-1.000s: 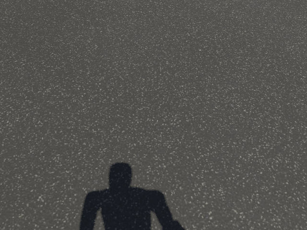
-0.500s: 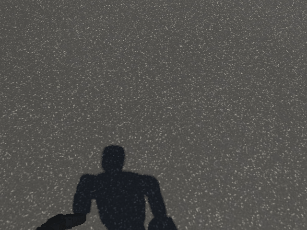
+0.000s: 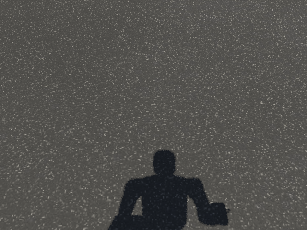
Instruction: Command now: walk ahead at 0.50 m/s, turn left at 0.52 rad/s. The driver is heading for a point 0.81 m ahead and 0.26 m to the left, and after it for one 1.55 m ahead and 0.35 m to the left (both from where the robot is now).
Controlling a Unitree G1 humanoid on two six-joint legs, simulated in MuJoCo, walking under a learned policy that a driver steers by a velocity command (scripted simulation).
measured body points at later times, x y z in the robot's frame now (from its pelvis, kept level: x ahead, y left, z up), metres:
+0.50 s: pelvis +0.29 +0.04 +0.01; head +0.32 +0.07 +0.46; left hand +0.45 +0.34 -0.08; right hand +0.42 -0.22 -0.10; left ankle +0.20 +0.11 -0.73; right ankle +0.52 -0.07 -0.69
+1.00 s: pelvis +0.55 +0.11 +0.01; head +0.58 +0.13 +0.45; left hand +0.40 +0.36 -0.12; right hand +0.86 +0.03 -0.08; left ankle +0.60 +0.33 -0.68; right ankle +0.53 -0.04 -0.73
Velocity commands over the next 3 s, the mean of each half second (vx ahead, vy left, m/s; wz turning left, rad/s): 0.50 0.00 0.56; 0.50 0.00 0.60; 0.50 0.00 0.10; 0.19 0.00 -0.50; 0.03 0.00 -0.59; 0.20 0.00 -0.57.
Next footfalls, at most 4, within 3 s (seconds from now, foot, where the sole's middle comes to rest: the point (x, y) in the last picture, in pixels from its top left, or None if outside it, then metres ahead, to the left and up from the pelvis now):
0.10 left None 0.23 0.12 -0.77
0.58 right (170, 214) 0.56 -0.02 -0.77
1.12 left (89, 188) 0.66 0.35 -0.77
1.66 right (100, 125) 1.03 0.37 -0.77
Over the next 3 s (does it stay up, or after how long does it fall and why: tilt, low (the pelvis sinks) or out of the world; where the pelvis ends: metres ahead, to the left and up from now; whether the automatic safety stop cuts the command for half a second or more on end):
stays up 0.99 0.43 0.00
